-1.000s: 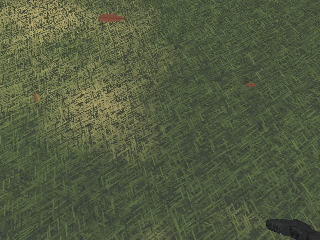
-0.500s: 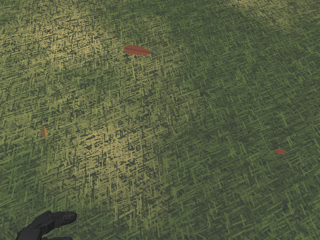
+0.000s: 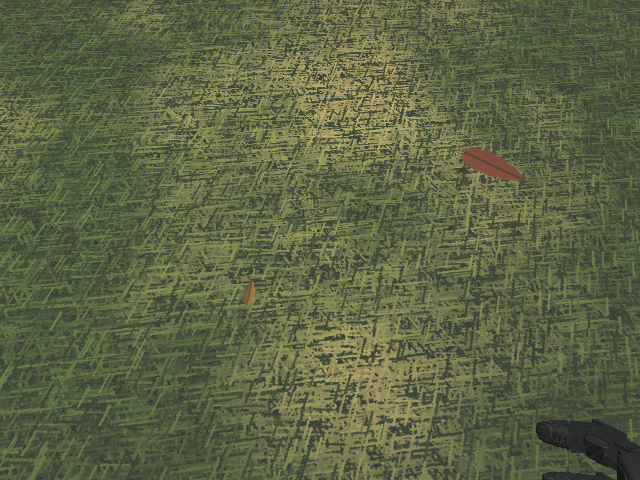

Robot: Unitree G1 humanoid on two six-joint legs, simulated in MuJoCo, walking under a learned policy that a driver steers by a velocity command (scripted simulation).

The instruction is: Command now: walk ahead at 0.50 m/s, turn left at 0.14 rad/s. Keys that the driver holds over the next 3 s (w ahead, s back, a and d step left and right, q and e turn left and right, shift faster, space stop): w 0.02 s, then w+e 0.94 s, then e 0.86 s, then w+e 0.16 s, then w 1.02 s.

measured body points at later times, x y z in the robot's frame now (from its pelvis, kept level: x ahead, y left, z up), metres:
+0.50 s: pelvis +0.26 +0.01 +0.00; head +0.29 +0.01 +0.45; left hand +0.49 +0.21 -0.10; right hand +0.23 -0.27 -0.12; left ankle +0.14 +0.12 -0.73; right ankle +0.41 -0.15 -0.70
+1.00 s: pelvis +0.53 -0.07 +0.01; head +0.56 -0.09 +0.45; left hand +0.72 +0.17 -0.10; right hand +0.62 -0.39 -0.07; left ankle +0.75 -0.01 -0.71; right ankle +0.41 -0.13 -0.73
